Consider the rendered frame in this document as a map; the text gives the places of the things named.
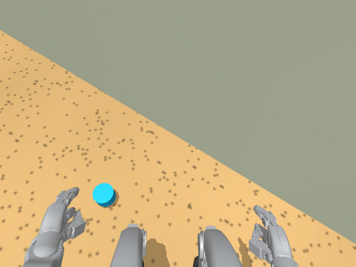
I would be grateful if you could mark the right robot hand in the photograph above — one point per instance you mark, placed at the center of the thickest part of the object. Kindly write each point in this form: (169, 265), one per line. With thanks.
(274, 240)

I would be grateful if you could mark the left robot arm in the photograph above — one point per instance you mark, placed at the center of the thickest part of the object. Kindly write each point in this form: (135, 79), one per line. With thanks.
(45, 250)

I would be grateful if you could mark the left robot hand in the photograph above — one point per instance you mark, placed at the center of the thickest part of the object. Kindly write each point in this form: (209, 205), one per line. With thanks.
(57, 215)

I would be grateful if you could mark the right robot arm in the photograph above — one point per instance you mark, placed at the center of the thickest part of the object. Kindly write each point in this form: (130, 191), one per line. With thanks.
(283, 261)

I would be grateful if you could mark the tin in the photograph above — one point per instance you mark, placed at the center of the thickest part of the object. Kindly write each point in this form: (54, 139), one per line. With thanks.
(104, 194)

